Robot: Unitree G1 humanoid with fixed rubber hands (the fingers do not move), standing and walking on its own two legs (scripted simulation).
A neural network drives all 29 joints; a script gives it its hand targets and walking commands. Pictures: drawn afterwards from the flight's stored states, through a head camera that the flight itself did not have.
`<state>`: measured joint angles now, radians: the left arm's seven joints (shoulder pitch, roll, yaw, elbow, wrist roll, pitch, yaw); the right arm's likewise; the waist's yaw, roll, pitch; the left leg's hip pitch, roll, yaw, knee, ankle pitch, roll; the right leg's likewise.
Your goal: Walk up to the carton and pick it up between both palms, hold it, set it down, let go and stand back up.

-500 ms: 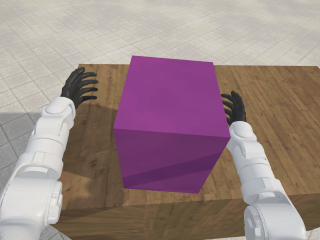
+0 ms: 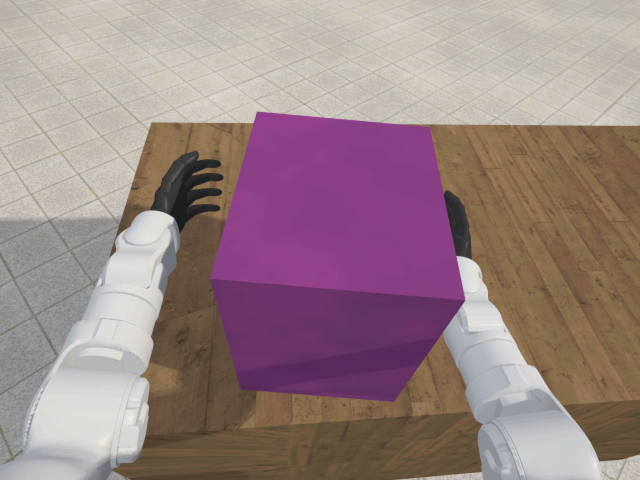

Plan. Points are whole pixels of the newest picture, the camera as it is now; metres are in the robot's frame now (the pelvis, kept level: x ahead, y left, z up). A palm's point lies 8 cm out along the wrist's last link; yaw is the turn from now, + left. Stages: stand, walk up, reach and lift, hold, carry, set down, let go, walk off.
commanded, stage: reach and lift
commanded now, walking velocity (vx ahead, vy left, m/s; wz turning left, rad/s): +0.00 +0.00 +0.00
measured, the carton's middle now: (329, 265) +0.37 -0.03 +0.05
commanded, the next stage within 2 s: none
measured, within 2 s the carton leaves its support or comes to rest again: leaves its support in 1.78 s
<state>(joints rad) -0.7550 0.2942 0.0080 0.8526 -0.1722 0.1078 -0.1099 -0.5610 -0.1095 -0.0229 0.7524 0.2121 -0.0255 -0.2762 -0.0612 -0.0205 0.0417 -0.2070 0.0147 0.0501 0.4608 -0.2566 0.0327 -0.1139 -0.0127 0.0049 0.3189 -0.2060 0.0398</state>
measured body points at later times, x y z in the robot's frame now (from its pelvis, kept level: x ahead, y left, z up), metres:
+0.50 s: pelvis -0.02 +0.00 +0.00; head -0.01 +0.03 +0.45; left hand +0.41 +0.14 +0.12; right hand +0.36 -0.18 +0.09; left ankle -0.01 +0.09 -0.74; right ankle -0.03 -0.15 -0.74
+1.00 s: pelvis -0.01 +0.01 +0.00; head +0.01 +0.05 +0.45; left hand +0.42 +0.13 +0.11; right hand +0.36 -0.18 +0.09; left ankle -0.01 +0.09 -0.74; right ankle -0.03 -0.15 -0.74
